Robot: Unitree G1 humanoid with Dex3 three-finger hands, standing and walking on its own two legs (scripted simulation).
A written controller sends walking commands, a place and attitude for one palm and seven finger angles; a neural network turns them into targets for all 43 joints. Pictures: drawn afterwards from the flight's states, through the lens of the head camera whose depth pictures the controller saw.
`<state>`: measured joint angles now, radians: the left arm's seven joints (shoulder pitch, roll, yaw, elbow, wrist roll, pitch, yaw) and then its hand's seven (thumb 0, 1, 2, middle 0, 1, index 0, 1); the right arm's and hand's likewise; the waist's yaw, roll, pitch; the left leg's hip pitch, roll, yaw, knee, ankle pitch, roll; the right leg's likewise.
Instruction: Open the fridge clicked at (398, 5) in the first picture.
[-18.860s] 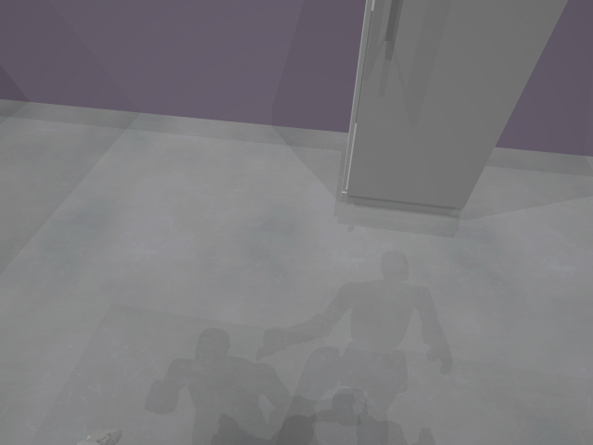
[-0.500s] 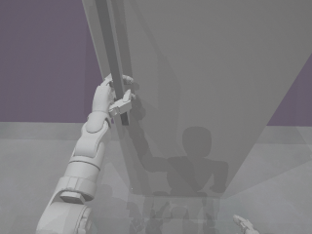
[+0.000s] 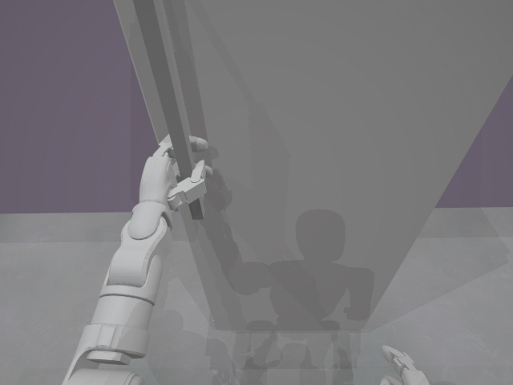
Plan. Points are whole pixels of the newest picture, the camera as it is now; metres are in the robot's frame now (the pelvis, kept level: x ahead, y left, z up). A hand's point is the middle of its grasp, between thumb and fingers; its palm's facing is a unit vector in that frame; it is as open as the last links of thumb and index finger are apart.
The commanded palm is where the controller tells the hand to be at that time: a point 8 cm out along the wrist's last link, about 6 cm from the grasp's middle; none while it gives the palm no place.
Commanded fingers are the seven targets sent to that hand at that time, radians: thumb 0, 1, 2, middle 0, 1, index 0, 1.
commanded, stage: grip the handle and tug to test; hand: left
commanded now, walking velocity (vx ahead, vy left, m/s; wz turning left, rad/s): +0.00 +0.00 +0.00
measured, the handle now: (177, 106) +0.43 +0.13 +0.25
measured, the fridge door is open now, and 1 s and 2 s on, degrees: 0 12 34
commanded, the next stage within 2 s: pull the door a little, standing still in 0.04 s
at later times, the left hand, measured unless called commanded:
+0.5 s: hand (198, 188) +0.36 +0.10 +0.15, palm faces +0.01 -1.00 -0.01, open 6.0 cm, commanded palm +0.29 +0.15 +0.15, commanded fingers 0.00 0.90 0.90 -0.45 -1.40 -0.45 -1.40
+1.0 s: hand (201, 234) +0.28 +0.09 +0.15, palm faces -0.03 -0.98 -0.22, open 6.2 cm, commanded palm +0.25 +0.14 +0.15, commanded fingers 0.00 0.90 0.90 -0.45 -1.40 -0.45 -1.40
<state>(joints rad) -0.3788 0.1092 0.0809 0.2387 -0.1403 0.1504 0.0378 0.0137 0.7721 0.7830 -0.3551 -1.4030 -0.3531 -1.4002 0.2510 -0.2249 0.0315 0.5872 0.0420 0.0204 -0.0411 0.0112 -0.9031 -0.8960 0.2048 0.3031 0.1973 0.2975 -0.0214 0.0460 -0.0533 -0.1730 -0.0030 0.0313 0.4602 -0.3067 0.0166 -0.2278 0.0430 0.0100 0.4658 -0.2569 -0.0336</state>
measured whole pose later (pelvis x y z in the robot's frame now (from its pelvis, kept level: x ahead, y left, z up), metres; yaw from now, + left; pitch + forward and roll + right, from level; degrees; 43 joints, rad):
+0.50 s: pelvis +0.03 +0.00 +0.00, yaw +0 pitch +2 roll +0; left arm -0.17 0.09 0.04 -0.06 -0.13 0.27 0.04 0.02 0.77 0.78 -0.29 -1.35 -0.27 -1.36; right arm 0.20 -0.20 0.05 0.52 0.03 0.09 -0.01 0.01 -0.90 -0.90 0.20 0.30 0.20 0.30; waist -0.01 0.05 -0.08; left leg -0.14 -0.01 0.03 0.46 -0.31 0.02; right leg -0.19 0.03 0.01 0.45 -0.29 -0.03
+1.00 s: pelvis +0.07 -0.01 +0.01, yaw -1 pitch +3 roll +2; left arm 0.49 0.19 -0.10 -0.55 -0.04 -0.04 0.05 -0.03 0.60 0.80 -0.42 -1.38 -0.36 -1.38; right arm 0.17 -0.22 0.02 0.45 -0.02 0.10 -0.04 0.01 -0.90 -0.90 0.20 0.30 0.20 0.30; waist 0.00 0.08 -0.03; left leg -0.11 -0.04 -0.02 0.44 -0.22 0.01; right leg -0.25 0.00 -0.04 0.62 -0.24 -0.01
